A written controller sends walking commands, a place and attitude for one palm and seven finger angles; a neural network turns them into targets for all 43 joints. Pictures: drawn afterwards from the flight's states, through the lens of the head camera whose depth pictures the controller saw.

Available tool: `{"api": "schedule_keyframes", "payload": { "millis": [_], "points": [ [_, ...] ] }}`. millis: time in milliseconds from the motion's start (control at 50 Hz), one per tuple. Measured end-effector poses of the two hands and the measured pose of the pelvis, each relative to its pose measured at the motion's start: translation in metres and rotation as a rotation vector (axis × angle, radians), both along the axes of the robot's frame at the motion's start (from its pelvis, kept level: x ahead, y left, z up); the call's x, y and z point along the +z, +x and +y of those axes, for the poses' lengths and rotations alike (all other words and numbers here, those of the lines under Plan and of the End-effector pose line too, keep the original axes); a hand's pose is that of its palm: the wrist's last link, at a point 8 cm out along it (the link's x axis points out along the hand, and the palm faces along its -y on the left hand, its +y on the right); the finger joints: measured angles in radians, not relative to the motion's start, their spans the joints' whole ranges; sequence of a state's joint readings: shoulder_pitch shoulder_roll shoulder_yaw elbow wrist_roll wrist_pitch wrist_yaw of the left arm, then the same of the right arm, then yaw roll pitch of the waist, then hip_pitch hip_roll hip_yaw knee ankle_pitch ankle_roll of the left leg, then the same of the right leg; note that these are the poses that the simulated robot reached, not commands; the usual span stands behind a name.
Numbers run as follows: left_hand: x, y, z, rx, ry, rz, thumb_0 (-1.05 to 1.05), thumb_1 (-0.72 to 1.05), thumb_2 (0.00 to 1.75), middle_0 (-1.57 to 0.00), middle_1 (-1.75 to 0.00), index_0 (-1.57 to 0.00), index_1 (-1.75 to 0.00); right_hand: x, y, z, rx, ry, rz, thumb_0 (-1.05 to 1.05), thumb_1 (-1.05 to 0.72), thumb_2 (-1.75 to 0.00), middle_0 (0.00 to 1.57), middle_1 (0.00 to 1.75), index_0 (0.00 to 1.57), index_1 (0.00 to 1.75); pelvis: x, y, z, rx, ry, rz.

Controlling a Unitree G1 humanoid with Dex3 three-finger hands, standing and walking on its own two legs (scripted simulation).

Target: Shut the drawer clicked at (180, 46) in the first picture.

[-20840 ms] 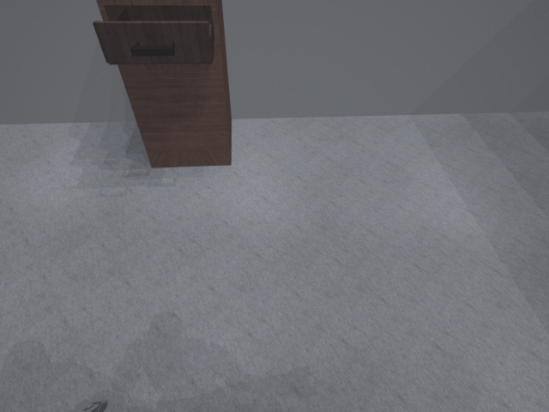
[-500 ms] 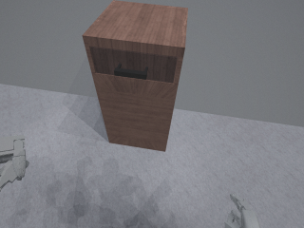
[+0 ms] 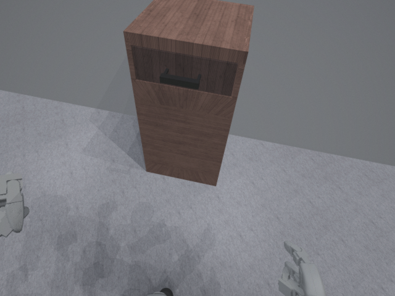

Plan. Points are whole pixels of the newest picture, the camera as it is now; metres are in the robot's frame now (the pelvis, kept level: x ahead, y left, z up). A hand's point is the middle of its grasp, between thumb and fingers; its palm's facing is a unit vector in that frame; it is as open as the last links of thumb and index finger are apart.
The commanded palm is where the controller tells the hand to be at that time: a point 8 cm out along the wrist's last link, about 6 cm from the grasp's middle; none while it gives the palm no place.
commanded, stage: stop stepping back and stand still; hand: left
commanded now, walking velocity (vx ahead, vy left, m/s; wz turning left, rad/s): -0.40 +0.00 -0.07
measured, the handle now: (181, 77) +0.83 +0.13 -0.03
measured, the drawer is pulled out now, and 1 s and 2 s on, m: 0.00 0.00 0.00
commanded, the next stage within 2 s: let the arm hang, fingers relaxed in 1.02 s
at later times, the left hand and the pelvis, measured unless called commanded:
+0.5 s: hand out of the picture +0.14 +0.26 +0.17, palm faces +0.37 -0.84 -0.39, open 3.3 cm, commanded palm +0.07 +0.30 +0.19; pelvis -0.06 +0.02 +0.00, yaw +0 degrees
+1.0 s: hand out of the picture +0.11 +0.26 +0.17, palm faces +0.29 -0.84 -0.46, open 3.3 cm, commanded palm +0.05 +0.31 +0.19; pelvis -0.09 +0.03 +0.01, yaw -2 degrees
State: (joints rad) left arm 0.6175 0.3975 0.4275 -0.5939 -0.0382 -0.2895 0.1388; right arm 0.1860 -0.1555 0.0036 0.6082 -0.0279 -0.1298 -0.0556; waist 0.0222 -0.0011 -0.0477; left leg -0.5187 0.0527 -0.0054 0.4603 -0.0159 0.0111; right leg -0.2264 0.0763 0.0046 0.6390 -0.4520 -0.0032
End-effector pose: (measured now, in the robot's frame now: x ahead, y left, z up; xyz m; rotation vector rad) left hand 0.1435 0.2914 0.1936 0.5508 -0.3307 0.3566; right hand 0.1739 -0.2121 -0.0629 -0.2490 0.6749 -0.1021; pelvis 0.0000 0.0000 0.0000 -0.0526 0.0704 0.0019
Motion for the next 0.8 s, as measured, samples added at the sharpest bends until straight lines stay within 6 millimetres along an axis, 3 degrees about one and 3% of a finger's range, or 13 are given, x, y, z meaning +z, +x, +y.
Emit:
{"api": "schedule_keyframes", "payload": {
  "millis": [80,160,320,400,520,580,640,700,800],
  "points": [
    [-0.008,-0.004,-0.026,-0.083,-0.032,0.005,0.02,0.90,0.90,-1.40,-1.60,-1.41,-1.60,-0.009,-0.017,-0.004,0.014,0.015,0.010,0.01,-0.90,-0.90,0.21,0.30,0.21,0.30,-0.004,-0.027,-0.007,-0.049,0.003,-0.004],
    [0.001,-0.008,-0.039,-0.175,-0.016,-0.015,0.02,0.89,0.90,-1.41,-1.59,-1.41,-1.60,-0.006,-0.047,-0.016,-0.060,0.014,0.027,0.01,-0.90,-0.90,0.21,0.30,0.21,0.30,-0.002,-0.038,-0.008,-0.036,0.002,-0.035],
    [-0.001,-0.040,-0.013,-0.126,0.026,0.065,0.02,0.89,0.89,-1.40,-1.59,-1.41,-1.60,-0.002,-0.105,-0.044,-0.171,-0.060,0.040,0.02,-0.90,-0.90,0.21,0.30,0.20,0.30,-0.001,-0.048,0.001,-0.024,-0.004,-0.079],
    [-0.010,-0.048,0.003,-0.074,-0.028,0.021,0.02,0.89,0.89,-1.41,-1.59,-1.41,-1.60,-0.009,-0.122,-0.046,-0.183,-0.114,0.081,0.02,-0.90,-0.90,0.21,0.30,0.20,0.30,-0.006,-0.049,0.012,-0.014,-0.019,-0.112],
    [-0.012,-0.048,0.012,-0.047,-0.057,0.010,0.02,0.89,0.90,-1.40,-1.59,-1.41,-1.60,-0.005,-0.123,-0.017,-0.142,-0.076,0.060,0.02,-0.90,-0.90,0.20,0.30,0.20,0.30,0.000,-0.068,0.018,-0.004,0.009,-0.103],
    [-0.002,-0.062,0.006,-0.079,-0.012,0.035,0.02,0.89,0.90,-1.40,-1.59,-1.41,-1.60,-0.001,-0.118,0.002,-0.085,-0.023,0.023,0.02,-0.90,-0.90,0.20,0.30,0.20,0.30,0.002,-0.080,0.017,0.012,0.017,-0.092],
    [0.007,-0.079,0.004,-0.097,0.011,0.032,0.02,0.89,0.90,-1.40,-1.59,-1.41,-1.60,-0.001,-0.115,0.014,-0.059,-0.001,0.028,0.02,-0.90,-0.90,0.21,0.30,0.20,0.30,0.003,-0.080,0.022,-0.029,0.034,-0.080],
    [0.004,-0.083,0.017,-0.056,-0.010,-0.004,0.02,0.89,0.89,-1.41,-1.59,-1.41,-1.60,-0.005,-0.110,0.022,-0.051,-0.011,0.022,0.02,-0.90,-0.90,0.21,0.30,0.21,0.30,0.000,-0.075,0.032,-0.025,0.012,-0.066],
    [-0.014,-0.072,0.041,0.034,-0.087,0.046,0.02,0.89,0.90,-1.41,-1.59,-1.41,-1.60,-0.003,-0.108,0.036,-0.042,-0.002,0.017,0.02,-0.90,-0.90,0.21,0.30,0.21,0.30,0.005,-0.084,0.041,-0.034,0.044,-0.075]
  ]
}}
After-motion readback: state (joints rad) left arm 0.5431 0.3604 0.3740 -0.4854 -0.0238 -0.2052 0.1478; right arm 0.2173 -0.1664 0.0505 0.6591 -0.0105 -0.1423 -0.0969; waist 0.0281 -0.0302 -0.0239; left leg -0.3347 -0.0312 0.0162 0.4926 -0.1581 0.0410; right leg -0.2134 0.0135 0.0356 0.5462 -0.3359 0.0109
